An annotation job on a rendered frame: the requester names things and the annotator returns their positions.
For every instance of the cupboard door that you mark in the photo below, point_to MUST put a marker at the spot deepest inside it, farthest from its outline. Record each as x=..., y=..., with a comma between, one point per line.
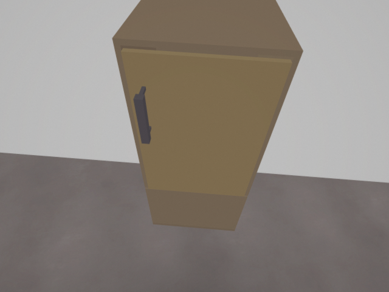
x=209, y=116

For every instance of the handle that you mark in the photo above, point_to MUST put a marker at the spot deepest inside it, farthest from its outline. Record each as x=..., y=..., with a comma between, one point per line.
x=142, y=116

